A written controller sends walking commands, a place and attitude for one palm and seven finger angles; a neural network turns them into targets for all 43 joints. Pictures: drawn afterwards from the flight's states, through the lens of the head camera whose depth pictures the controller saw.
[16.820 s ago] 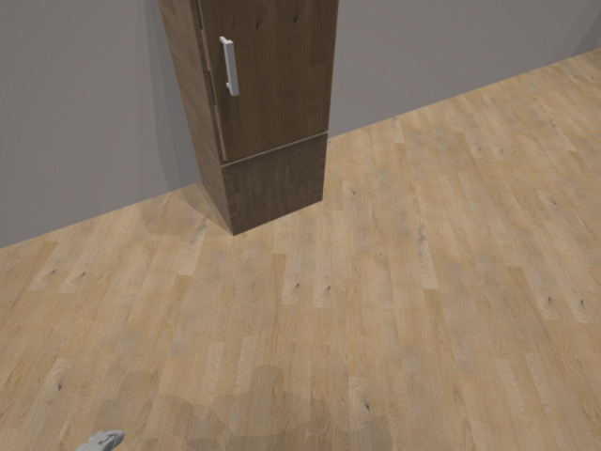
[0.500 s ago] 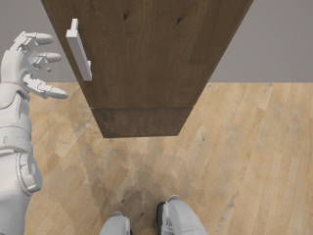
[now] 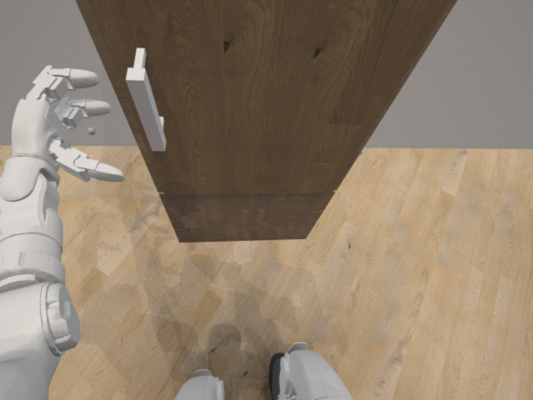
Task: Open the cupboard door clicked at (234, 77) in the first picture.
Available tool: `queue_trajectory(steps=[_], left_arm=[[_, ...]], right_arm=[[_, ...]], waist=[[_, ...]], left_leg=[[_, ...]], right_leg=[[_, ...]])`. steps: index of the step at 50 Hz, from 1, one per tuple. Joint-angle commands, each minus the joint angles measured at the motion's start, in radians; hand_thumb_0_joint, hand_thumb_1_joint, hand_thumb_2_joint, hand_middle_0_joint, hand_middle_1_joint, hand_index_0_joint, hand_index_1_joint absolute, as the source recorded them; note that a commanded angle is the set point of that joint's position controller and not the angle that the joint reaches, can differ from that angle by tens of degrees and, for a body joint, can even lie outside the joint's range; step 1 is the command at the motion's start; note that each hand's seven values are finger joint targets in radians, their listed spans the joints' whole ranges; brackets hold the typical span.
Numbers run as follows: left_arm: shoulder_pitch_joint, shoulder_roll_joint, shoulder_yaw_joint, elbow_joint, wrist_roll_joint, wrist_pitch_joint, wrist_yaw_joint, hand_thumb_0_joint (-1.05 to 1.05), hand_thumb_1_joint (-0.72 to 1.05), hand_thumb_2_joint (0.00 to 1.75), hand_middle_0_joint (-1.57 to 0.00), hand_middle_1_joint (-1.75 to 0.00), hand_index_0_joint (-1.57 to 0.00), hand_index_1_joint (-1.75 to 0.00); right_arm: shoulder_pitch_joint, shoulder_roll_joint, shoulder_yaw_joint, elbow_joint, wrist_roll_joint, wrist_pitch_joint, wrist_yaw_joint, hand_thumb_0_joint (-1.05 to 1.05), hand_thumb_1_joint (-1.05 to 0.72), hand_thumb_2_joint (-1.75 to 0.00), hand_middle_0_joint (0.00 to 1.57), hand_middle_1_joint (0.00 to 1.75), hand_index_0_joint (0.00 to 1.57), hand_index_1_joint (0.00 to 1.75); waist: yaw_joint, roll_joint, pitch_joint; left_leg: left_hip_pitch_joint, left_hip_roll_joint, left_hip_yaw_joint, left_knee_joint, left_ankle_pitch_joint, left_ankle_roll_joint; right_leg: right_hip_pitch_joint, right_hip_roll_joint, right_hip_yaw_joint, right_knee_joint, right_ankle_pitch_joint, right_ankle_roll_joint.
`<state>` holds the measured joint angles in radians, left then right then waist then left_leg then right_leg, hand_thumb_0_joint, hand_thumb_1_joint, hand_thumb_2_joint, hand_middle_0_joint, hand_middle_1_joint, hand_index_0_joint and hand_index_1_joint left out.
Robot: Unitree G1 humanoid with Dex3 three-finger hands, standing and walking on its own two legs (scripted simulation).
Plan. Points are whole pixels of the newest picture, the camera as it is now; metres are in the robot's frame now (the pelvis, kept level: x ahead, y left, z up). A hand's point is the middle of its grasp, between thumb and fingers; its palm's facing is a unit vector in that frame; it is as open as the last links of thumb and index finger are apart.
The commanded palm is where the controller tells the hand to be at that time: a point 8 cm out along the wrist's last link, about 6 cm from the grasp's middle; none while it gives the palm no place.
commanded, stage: move the hooked fingers beside the handle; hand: left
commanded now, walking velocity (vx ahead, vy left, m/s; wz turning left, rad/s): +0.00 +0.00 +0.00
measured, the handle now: (150, 104) +0.53 +0.15 +0.06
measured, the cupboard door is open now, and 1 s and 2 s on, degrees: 0 0 0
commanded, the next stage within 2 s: slide the fingers in behind the handle in 0.46 s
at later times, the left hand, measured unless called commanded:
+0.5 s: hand (103, 135) +0.48 +0.21 +0.06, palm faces -0.02 -1.00 -0.03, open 14.0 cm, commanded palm +0.46 +0.25 +0.06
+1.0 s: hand (122, 136) +0.48 +0.18 +0.06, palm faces -0.05 -1.00 -0.02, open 14.0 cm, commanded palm +0.45 +0.22 +0.06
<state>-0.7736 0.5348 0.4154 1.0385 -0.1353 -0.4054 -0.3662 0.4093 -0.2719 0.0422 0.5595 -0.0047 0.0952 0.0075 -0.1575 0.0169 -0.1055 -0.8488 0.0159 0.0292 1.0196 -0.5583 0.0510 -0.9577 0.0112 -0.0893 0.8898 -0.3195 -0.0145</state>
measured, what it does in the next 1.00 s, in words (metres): stands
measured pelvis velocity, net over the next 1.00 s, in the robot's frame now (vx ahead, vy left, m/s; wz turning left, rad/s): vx -0.01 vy -0.01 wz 0.01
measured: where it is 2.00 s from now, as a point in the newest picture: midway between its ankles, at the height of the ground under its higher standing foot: outside the picture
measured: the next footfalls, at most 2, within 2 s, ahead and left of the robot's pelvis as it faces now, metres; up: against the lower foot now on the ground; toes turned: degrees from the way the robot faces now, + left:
none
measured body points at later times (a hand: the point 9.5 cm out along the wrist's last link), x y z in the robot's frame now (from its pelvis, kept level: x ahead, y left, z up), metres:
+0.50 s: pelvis -0.02 -0.01 +0.00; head +0.12 +0.02 +0.42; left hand +0.47 +0.26 +0.06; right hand +0.01 -0.27 -0.11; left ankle -0.05 +0.08 -0.67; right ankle +0.05 -0.12 -0.67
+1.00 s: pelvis -0.01 -0.01 +0.00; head +0.12 +0.02 +0.43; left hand +0.47 +0.23 +0.06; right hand +0.00 -0.27 -0.11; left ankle -0.05 +0.08 -0.67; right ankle +0.05 -0.12 -0.67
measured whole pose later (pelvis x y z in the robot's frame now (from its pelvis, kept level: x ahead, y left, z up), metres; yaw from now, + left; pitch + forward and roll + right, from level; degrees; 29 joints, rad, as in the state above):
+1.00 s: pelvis -0.01 -0.01 +0.00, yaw +1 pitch +22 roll -3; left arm -0.84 0.48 0.37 1.11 -0.11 -0.41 -0.30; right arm 0.40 -0.28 0.04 0.57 -0.01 0.07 0.01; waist -0.17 0.01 -0.10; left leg -0.87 0.01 0.03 1.04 -0.55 0.05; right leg -0.98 0.00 -0.09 0.92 -0.31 -0.02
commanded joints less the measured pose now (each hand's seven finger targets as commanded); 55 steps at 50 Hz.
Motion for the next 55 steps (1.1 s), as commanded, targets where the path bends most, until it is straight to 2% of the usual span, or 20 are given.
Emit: queue_trajectory(steps=[1,3,4,6,12,15,17,19,22,26,29,32,36,38,41,44,50,51,52,55], left_arm=[[-0.343,0.135,-0.046,-0.131,-0.047,-0.019,-0.019,0.00,-0.50,0.30,-0.30,-1.20,-0.30,-1.20],[-0.345,0.152,-0.034,-0.064,-0.038,0.010,-0.010,0.00,-0.50,0.30,-0.30,-1.20,-0.30,-1.20],[-0.362,0.173,-0.018,-0.084,-0.034,0.003,-0.003,0.00,-0.50,0.30,-0.30,-1.20,-0.30,-1.20],[-0.379,0.193,-0.007,-0.117,-0.014,-0.022,0.014,0.00,-0.50,0.30,-0.30,-1.20,-0.30,-1.20],[-0.503,0.209,-0.005,-0.216,-0.008,-0.122,0.048,0.00,-0.50,0.30,-0.30,-1.20,-0.30,-1.20],[-0.514,0.223,0.004,-0.174,-0.004,-0.105,0.046,0.00,-0.50,0.30,-0.30,-1.20,-0.30,-1.20],[-0.470,0.229,0.006,-0.081,0.002,-0.069,0.041,0.00,-0.50,0.30,-0.30,-1.20,-0.30,-1.20],[-0.469,0.216,-0.005,-0.053,0.009,-0.049,0.035,0.00,-0.50,0.30,-0.30,-1.20,-0.30,-1.20],[-0.456,0.285,0.037,-0.059,0.011,-0.045,0.028,0.00,-0.50,0.30,-0.30,-1.20,-0.30,-1.20],[-0.508,0.283,0.034,-0.099,-0.005,-0.077,0.010,0.00,-0.50,0.30,-0.30,-1.20,-0.30,-1.20],[-0.518,0.273,0.027,-0.094,-0.016,-0.082,0.000,0.00,-0.50,0.30,-0.30,-1.20,-0.30,-1.20],[-0.495,0.309,0.051,-0.080,-0.010,-0.072,-0.005,0.00,-0.50,0.30,-0.30,-1.20,-0.30,-1.20],[-0.514,0.263,0.010,-0.125,-0.006,-0.068,-0.003,0.00,-0.50,0.30,-0.30,-1.20,-0.30,-1.20],[-0.489,0.265,0.021,-0.107,-0.010,-0.061,0.008,0.00,-0.50,0.30,-0.30,-1.20,-0.30,-1.20],[-0.503,0.204,-0.018,-0.133,-0.012,-0.067,0.025,0.00,-0.50,0.30,-0.30,-1.20,-0.30,-1.20],[-0.476,0.206,0.002,-0.130,-0.015,-0.071,0.051,0.00,-0.50,0.30,-0.30,-1.20,-0.30,-1.20],[-0.456,0.173,-0.017,-0.177,0.005,-0.092,0.086,0.00,-0.50,0.30,-0.30,-1.20,-0.30,-1.20],[-0.428,0.136,-0.043,-0.177,0.005,-0.091,0.090,0.00,-0.50,0.30,-0.30,-1.20,-0.30,-1.20],[-0.422,0.122,-0.041,-0.167,-0.003,-0.088,0.097,0.00,-0.50,0.30,-0.30,-1.20,-0.30,-1.20],[-0.454,0.107,-0.051,-0.146,0.001,-0.083,0.109,0.00,-0.50,0.30,-0.30,-1.20,-0.30,-1.20]], right_arm=[[0.161,-0.186,-0.074,-0.032,0.004,-0.009,-0.012,0.00,-0.90,-0.90,0.20,0.30,0.20,0.30],[0.152,-0.189,-0.069,-0.037,0.008,-0.003,-0.016,0.00,-0.90,-0.90,0.20,0.30,0.20,0.30],[0.149,-0.189,-0.067,-0.046,0.007,-0.004,-0.020,0.00,-0.90,-0.90,0.20,0.30,0.20,0.30],[0.145,-0.181,-0.066,-0.051,0.000,-0.005,-0.016,0.00,-0.90,-0.90,0.20,0.30,0.20,0.30],[0.133,-0.175,-0.070,-0.039,-0.008,-0.018,-0.013,0.00,-0.90,-0.90,0.20,0.30,0.20,0.30],[0.134,-0.179,-0.069,-0.025,-0.005,-0.021,-0.016,0.00,-0.90,-0.90,0.20,0.30,0.20,0.30],[0.130,-0.181,-0.059,-0.025,0.001,-0.018,-0.020,0.00,-0.90,-0.90,0.20,0.30,0.20,0.30],[0.127,-0.179,-0.054,-0.037,0.002,-0.020,-0.024,0.00,-0.90,-0.90,0.20,0.30,0.20,0.30],[0.133,-0.187,-0.050,-0.046,0.000,-0.021,-0.029,0.00,-0.90,-0.90,0.20,0.30,0.20,0.30],[0.134,-0.189,-0.051,-0.046,-0.002,-0.030,-0.028,0.00,-0.90,-0.90,0.20,0.30,0.20,0.30],[0.138,-0.190,-0.051,-0.052,0.000,-0.036,-0.030,0.00,-0.90,-0.90,0.20,0.30,0.20,0.30],[0.144,-0.194,-0.052,-0.043,0.000,-0.036,-0.033,0.00,-0.90,-0.90,0.20,0.30,0.20,0.30],[0.150,-0.191,-0.057,-0.035,-0.003,-0.039,-0.027,0.00,-0.90,-0.90,0.20,0.30,0.20,0.30],[0.149,-0.192,-0.055,-0.038,-0.003,-0.037,-0.026,0.00,-0.90,-0.90,0.20,0.30,0.20,0.30],[0.148,-0.186,-0.059,-0.037,-0.005,-0.041,-0.022,0.00,-0.90,-0.90,0.20,0.30,0.20,0.30],[0.153,-0.189,-0.061,-0.044,-0.007,-0.041,-0.018,0.00,-0.90,-0.90,0.20,0.30,0.20,0.30],[0.153,-0.179,-0.070,-0.043,-0.011,-0.038,-0.007,0.00,-0.90,-0.90,0.20,0.30,0.20,0.30],[0.148,-0.175,-0.069,-0.048,-0.009,-0.037,-0.003,0.00,-0.90,-0.90,0.20,0.30,0.20,0.30],[0.147,-0.173,-0.070,-0.046,-0.010,-0.036,-0.001,0.00,-0.90,-0.90,0.20,0.30,0.20,0.30],[0.143,-0.171,-0.071,-0.038,-0.007,-0.036,-0.001,0.00,-0.90,-0.90,0.20,0.30,0.20,0.30]], waist=[[-0.018,0.103,-0.424],[-0.022,0.040,-0.348],[-0.011,0.071,-0.344],[0.008,0.137,-0.396],[-0.004,0.159,-0.513],[-0.009,0.176,-0.517],[-0.015,0.108,-0.440],[-0.019,0.112,-0.404],[-0.005,0.069,-0.442],[-0.013,0.110,-0.476],[-0.024,0.073,-0.466],[-0.012,0.088,-0.472],[-0.014,0.167,-0.499],[-0.014,0.109,-0.476],[-0.018,0.163,-0.478],[-0.013,0.098,-0.457],[0.003,0.128,-0.510],[0.004,0.151,-0.505],[-0.001,0.102,-0.490],[-0.009,0.091,-0.458]], left_leg=[[0.267,0.028,-0.103,-0.126,0.737,-0.069],[0.157,0.012,-0.087,-0.144,0.589,-0.046],[0.156,0.007,-0.091,-0.148,0.606,-0.049],[0.194,0.007,-0.091,-0.137,0.641,-0.064],[0.277,0.014,-0.114,-0.101,0.694,-0.086],[0.277,0.012,-0.114,-0.101,0.688,-0.085],[0.176,0.004,-0.099,-0.113,0.576,-0.064],[0.128,-0.005,-0.091,-0.124,0.507,-0.048],[0.081,-0.009,-0.080,-0.126,0.450,-0.036],[0.104,-0.007,-0.083,-0.122,0.433,-0.038],[0.069,-0.011,-0.078,-0.119,0.391,-0.027],[0.050,-0.012,-0.071,-0.126,0.369,-0.026],[0.132,-0.007,-0.078,-0.125,0.422,-0.037],[0.103,-0.007,-0.077,-0.124,0.410,-0.031],[0.151,-0.005,-0.082,-0.128,0.449,-0.042],[0.134,-0.005,-0.084,-0.126,0.462,-0.037],[0.200,0.002,-0.091,-0.121,0.576,-0.057],[0.216,0.003,-0.092,-0.122,0.599,-0.063],[0.201,0.004,-0.088,-0.120,0.582,-0.057],[0.166,-0.001,-0.083,-0.125,0.534,-0.051]], right_leg=[[0.305,0.031,0.036,-0.033,0.333,-0.008],[0.333,0.026,0.043,-0.036,0.301,-0.008],[0.340,0.023,0.042,-0.029,0.308,-0.016],[0.323,0.019,0.047,-0.011,0.306,-0.019],[0.311,0.023,0.050,0.016,0.310,-0.017],[0.309,0.021,0.049,0.010,0.304,-0.015],[0.331,0.020,0.054,-0.001,0.278,-0.012],[0.339,0.018,0.056,-0.005,0.261,-0.016],[0.395,0.015,0.070,-0.007,0.268,-0.016],[0.377,0.016,0.074,-0.005,0.248,-0.017],[0.393,0.019,0.080,-0.013,0.237,-0.017],[0.412,0.015,0.087,-0.019,0.231,-0.015],[0.360,0.017,0.074,-0.016,0.228,-0.018],[0.371,0.019,0.075,-0.020,0.229,-0.016],[0.338,0.018,0.066,-0.017,0.236,-0.017],[0.352,0.022,0.060,-0.014,0.250,-0.020],[0.356,0.020,0.058,0.000,0.305,-0.018],[0.341,0.020,0.055,-0.001,0.303,-0.017],[0.348,0.021,0.054,-0.006,0.306,-0.014],[0.351,0.018,0.059,-0.008,0.297,-0.013]])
